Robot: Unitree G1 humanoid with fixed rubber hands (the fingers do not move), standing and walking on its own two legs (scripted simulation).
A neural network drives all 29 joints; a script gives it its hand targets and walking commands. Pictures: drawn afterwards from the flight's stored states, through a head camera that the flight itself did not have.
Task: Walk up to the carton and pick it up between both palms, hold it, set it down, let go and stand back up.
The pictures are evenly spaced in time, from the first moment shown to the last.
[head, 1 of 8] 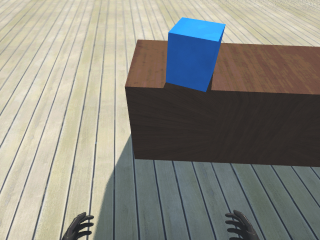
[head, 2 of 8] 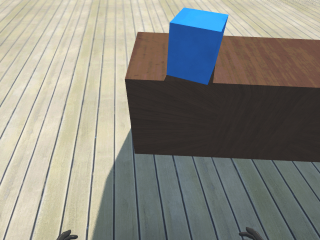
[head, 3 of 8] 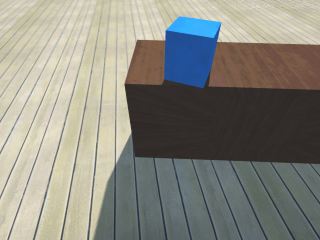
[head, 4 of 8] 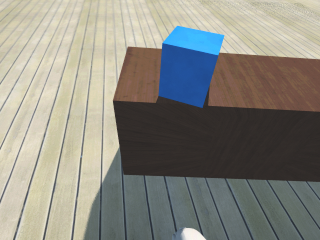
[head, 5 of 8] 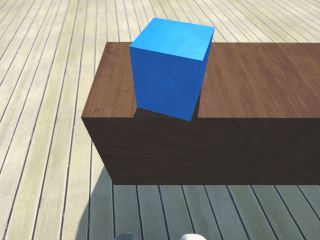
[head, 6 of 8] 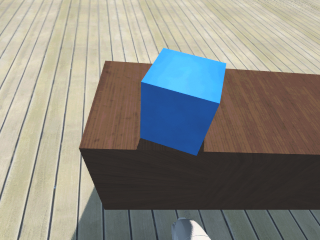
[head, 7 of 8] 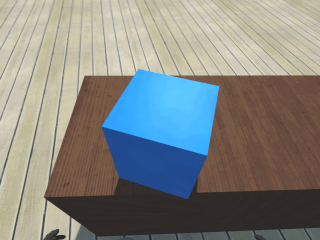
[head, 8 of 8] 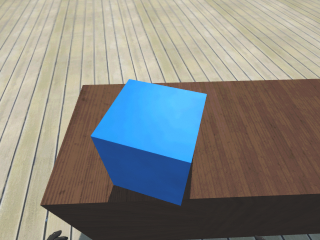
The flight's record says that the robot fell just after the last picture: no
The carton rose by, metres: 0.00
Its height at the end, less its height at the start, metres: +0.00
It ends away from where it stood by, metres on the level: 0.00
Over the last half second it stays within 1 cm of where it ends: yes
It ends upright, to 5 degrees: yes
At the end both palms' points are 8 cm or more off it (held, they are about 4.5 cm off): yes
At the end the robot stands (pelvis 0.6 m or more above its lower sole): yes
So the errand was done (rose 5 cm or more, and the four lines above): no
